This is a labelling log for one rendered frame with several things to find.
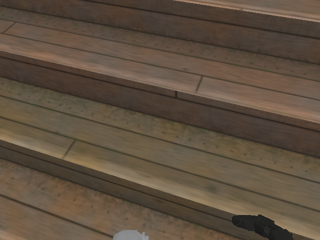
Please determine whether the robot right hand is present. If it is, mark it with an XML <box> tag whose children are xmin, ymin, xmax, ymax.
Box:
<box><xmin>232</xmin><ymin>214</ymin><xmax>294</xmax><ymax>240</ymax></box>

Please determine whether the robot left thigh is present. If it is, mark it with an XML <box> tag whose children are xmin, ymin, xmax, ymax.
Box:
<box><xmin>113</xmin><ymin>230</ymin><xmax>149</xmax><ymax>240</ymax></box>

